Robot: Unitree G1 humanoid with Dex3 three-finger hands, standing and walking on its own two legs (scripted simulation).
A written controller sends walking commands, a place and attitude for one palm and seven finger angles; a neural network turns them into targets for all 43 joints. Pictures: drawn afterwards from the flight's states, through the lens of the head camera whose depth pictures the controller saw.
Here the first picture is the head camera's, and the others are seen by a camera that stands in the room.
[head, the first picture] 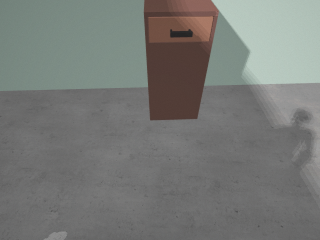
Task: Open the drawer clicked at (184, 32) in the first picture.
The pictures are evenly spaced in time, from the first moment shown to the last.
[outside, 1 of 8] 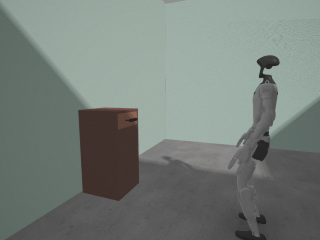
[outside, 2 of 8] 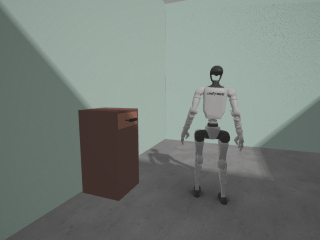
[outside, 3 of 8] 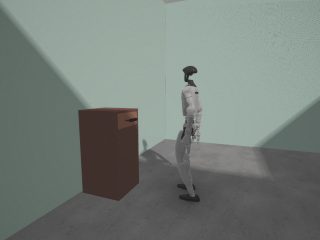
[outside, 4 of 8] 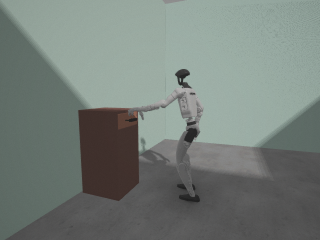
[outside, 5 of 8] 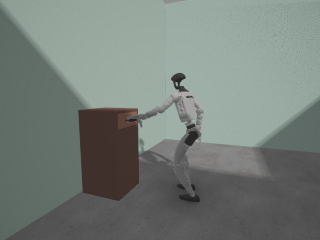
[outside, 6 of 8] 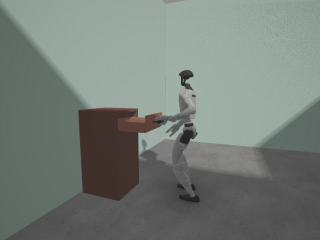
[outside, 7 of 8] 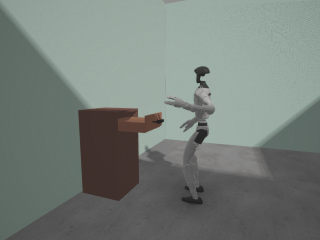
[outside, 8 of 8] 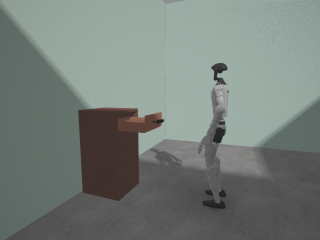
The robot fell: no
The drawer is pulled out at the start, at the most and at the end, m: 0.00 0.30 0.30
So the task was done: yes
